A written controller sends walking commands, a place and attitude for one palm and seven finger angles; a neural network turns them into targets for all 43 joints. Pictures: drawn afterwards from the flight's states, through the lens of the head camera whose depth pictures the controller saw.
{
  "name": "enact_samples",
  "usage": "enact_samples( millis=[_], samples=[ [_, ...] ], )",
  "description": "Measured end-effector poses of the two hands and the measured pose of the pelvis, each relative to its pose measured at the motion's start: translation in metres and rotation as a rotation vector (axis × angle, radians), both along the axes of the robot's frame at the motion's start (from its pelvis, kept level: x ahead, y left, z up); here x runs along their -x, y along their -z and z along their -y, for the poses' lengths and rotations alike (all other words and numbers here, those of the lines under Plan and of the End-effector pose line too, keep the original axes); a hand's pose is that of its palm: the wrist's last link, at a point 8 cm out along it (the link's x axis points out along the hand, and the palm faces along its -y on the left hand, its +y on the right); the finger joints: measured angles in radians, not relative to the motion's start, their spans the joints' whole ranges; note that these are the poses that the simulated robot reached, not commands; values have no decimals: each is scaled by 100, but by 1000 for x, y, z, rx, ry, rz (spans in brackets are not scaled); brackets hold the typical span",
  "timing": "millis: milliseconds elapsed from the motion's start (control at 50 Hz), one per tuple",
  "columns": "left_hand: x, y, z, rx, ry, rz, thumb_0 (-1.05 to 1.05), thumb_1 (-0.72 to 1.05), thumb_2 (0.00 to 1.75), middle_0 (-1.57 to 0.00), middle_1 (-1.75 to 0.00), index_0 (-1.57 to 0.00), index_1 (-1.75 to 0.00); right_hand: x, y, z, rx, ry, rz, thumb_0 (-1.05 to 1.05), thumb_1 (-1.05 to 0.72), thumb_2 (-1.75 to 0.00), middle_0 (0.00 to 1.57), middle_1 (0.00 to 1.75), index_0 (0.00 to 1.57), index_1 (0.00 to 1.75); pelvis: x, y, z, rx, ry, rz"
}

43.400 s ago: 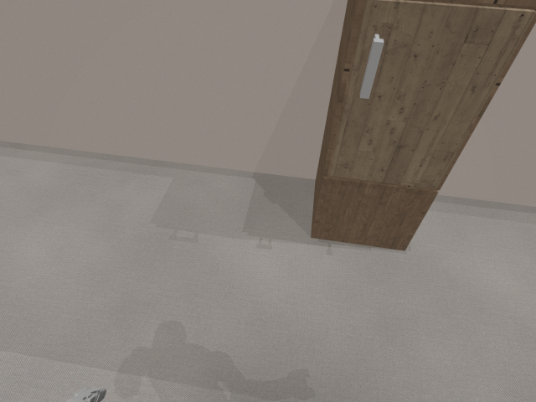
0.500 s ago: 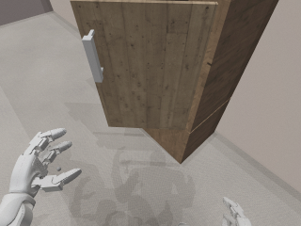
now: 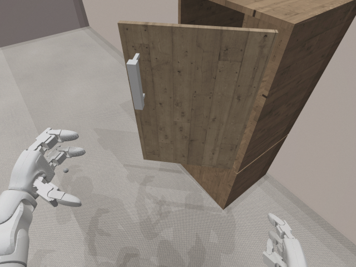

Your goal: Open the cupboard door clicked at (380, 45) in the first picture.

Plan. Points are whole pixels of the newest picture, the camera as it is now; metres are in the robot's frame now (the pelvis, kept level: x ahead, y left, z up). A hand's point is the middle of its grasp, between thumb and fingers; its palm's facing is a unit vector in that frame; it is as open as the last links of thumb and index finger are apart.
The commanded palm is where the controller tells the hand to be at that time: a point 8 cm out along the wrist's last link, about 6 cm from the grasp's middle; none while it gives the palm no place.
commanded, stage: raise the hand with hooked fingers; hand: left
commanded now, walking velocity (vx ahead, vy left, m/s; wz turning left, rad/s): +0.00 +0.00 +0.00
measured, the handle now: (138, 82) +0.58 +0.18 +0.11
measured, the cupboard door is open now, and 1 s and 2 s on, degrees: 45 45 45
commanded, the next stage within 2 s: move the hooked fingers beside the handle in 0.74 s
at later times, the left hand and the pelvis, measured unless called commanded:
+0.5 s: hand (65, 149) +0.30 +0.27 +0.13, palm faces +0.00 -1.00 -0.03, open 14.0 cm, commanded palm +0.27 +0.31 +0.13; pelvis +0.01 +0.00 +0.01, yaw -1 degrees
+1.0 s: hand (67, 145) +0.31 +0.26 +0.14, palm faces +0.05 -1.00 -0.03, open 14.0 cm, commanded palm +0.29 +0.30 +0.13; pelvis +0.00 -0.01 +0.01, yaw +0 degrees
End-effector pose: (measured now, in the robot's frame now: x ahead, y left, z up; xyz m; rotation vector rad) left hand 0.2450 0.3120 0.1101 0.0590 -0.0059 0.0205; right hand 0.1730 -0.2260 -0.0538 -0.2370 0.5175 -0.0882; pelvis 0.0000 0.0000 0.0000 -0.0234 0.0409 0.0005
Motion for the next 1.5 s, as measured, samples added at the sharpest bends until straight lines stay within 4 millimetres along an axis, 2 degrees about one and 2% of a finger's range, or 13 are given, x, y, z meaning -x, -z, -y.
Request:
enact_samples(
  millis=[140,280,380,500,680,940,1120,1280,1500],
  samples=[
    [-10,-17,-11,-10,-21,23,-1,-49,31,-30,-119,-30,-120,7,5,-4,-1,-1,-59,1,-90,-90,21,30,21,30,-2,-5,0,-1,1,13],
    [-29,-35,-24,-1,-25,34,-1,-50,30,-30,-120,-30,-120,20,10,6,14,29,-117,1,-90,-90,21,30,21,30,-4,-8,1,-3,-1,18],
    [-39,-31,-18,15,21,-9,-1,-50,30,-30,-120,-30,-120,26,9,17,20,57,-128,1,-90,-90,21,30,21,30,-5,-10,2,-7,9,9],
    [-37,-21,-9,34,16,-5,-1,-50,30,-30,-120,-30,-120,28,6,25,32,68,-125,1,-90,-90,21,30,21,30,-6,-10,4,-11,19,7],
    [-31,-30,-9,13,-22,31,-1,-50,30,-30,-120,-30,-120,21,5,22,22,57,-108,1,-90,-90,21,30,21,30,-6,-11,8,-12,13,17],
    [-32,-28,-1,19,-15,13,-1,-50,30,-30,-120,-31,-120,18,7,23,7,51,-93,1,-90,-90,21,30,21,30,-2,-10,13,-16,9,19],
    [-63,-27,4,18,2,-9,-1,-50,30,-30,-120,-30,-121,33,15,34,31,75,-148,1,-90,-90,21,30,21,30,3,-9,16,-18,2,0],
    [-96,-28,9,39,16,-2,-1,-50,30,-30,-120,-31,-120,62,22,48,41,133,-224,1,-90,-90,21,30,21,30,2,-7,17,-21,20,-33],
    [-122,-23,10,41,20,-7,-1,-50,30,-30,-120,-30,-120,97,32,55,57,180,-353,1,-90,-90,21,30,21,30,1,-5,14,-20,28,-69]
  ],
)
